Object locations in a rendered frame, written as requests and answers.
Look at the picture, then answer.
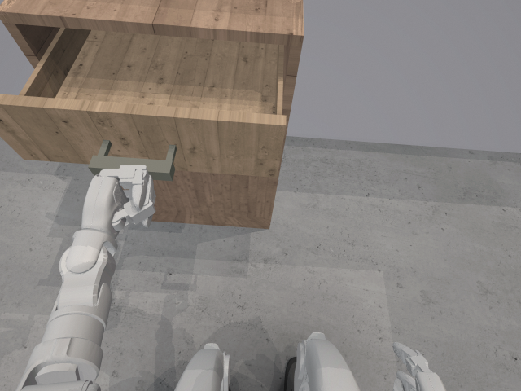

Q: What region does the robot right hand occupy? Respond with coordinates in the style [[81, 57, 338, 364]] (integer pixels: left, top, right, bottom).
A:
[[392, 342, 446, 391]]

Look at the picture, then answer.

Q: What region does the cabinet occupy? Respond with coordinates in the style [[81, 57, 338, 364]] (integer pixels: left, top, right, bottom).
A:
[[0, 0, 304, 229]]

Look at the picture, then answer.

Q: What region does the robot left hand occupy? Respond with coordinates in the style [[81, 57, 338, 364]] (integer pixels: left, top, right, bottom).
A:
[[81, 165, 156, 239]]

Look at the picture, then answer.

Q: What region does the robot right thigh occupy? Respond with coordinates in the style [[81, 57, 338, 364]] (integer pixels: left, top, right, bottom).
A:
[[296, 339, 361, 391]]

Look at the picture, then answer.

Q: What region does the left robot shin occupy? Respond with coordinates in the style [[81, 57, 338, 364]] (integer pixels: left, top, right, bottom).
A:
[[204, 343, 220, 350]]

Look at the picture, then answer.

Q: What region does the robot left forearm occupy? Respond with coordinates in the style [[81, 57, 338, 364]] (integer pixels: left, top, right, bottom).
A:
[[15, 229, 118, 391]]

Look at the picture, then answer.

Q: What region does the handle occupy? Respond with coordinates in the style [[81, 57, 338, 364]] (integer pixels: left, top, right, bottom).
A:
[[88, 140, 177, 181]]

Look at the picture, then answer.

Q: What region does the drawer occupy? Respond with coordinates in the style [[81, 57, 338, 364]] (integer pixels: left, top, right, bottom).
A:
[[0, 28, 287, 178]]

